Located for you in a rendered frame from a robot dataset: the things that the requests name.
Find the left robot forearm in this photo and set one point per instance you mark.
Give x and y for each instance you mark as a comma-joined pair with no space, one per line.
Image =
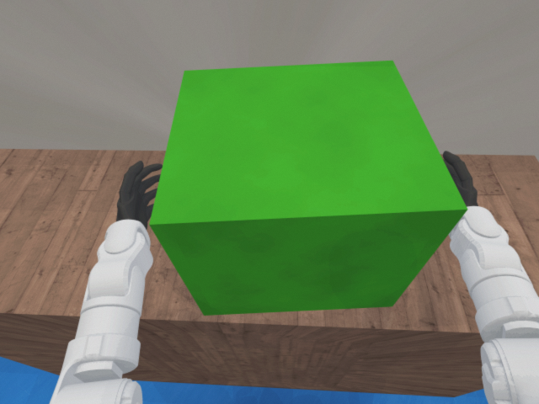
106,345

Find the right robot forearm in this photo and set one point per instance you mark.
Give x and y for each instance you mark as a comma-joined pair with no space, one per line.
506,302

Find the robot left hand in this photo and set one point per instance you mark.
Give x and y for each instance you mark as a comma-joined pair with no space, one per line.
133,201

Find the robot right upper arm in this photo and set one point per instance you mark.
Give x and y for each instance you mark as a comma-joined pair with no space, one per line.
510,368

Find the robot right hand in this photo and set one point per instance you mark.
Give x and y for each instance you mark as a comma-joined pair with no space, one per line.
461,177

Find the pedestal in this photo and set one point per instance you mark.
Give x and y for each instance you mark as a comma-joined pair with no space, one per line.
55,209

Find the robot left upper arm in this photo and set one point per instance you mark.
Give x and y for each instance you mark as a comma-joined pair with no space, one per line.
119,391

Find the carton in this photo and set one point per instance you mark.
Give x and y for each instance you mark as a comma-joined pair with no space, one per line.
300,188

